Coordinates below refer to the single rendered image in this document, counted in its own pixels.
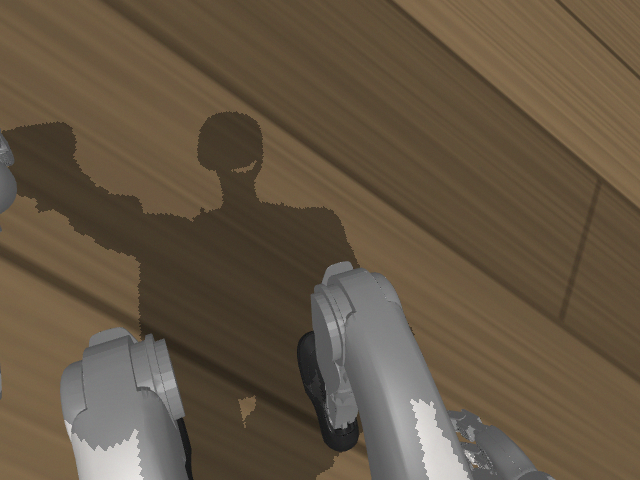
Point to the ball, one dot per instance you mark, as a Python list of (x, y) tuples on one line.
[(8, 188)]

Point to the left robot foot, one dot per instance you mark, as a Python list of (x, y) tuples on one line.
[(186, 445)]

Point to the right robot hand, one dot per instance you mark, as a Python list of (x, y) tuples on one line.
[(496, 455)]

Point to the right robot foot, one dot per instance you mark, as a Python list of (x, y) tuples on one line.
[(337, 439)]

